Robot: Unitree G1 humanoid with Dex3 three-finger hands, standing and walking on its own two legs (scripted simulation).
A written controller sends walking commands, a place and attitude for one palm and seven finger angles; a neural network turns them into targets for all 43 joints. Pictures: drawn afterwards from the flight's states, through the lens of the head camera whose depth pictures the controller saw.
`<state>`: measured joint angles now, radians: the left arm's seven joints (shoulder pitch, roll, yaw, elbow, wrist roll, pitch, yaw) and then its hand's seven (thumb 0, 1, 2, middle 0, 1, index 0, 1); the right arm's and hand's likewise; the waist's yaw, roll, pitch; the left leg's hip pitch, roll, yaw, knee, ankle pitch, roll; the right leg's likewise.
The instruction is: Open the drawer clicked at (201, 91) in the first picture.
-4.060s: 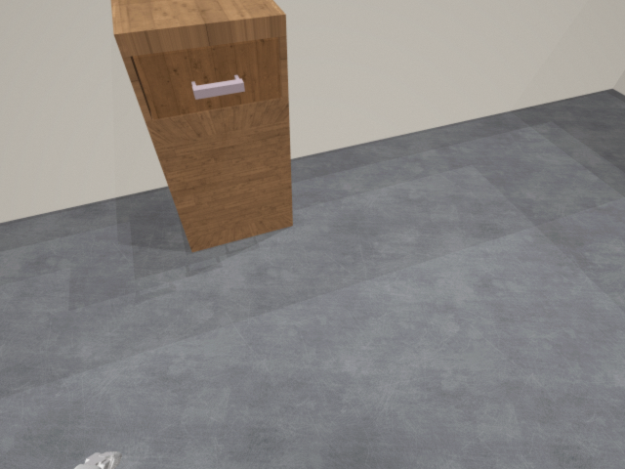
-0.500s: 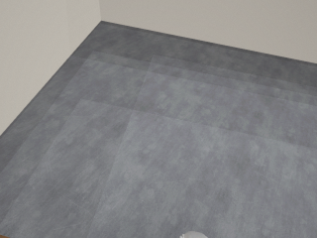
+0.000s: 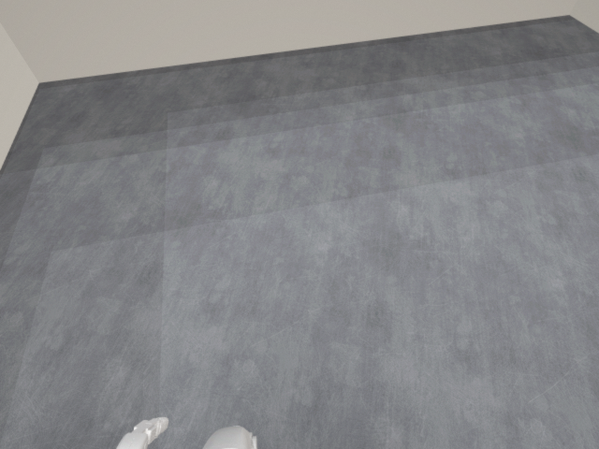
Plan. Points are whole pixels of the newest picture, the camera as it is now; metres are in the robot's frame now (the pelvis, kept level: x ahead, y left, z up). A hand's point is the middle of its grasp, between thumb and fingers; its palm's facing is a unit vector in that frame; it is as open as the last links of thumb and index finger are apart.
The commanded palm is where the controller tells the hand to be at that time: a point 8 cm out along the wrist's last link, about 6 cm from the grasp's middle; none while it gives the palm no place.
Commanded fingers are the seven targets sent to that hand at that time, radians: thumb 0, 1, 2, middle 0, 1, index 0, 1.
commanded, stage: walk to a spot facing it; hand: left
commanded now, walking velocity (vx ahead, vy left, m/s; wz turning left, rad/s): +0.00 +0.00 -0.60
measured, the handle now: out of the picture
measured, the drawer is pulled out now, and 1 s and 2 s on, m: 0.00 0.00 0.00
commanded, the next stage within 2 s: turn to face it in 0.94 s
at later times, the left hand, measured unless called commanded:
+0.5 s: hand out of the picture +0.11 +0.24 -0.17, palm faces -0.23 -0.95 -0.19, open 7.4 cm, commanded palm none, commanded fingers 0.00 0.90 0.90 -0.20 -0.30 -0.20 -0.30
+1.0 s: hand (226, 418) +0.19 +0.13 -0.17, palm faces -0.50 -0.85 -0.18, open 7.4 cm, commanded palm none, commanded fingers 0.00 0.90 0.90 -0.20 -0.30 -0.20 -0.30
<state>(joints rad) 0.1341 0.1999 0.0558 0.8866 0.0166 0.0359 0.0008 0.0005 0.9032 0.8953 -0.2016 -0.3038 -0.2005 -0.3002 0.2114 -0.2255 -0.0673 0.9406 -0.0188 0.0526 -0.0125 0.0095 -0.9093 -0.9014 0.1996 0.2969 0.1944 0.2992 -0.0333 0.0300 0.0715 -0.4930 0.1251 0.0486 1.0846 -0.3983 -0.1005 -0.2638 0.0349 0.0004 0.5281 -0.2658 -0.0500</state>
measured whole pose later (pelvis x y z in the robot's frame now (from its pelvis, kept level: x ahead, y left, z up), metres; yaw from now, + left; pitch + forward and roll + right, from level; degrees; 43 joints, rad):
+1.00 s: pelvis +0.08 -0.02 +0.00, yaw -32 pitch +0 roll -1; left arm 0.31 0.18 0.04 1.01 0.03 -0.02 -0.02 0.00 0.90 0.90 -0.20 -0.30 -0.20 -0.30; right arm 0.19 -0.23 -0.06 0.94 -0.02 0.00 0.03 0.01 -0.91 -0.90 0.20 0.30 0.19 0.30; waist 0.00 0.01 0.05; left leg -0.54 0.12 0.10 0.82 -0.28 -0.07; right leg -0.03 -0.01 0.01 0.40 -0.38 0.01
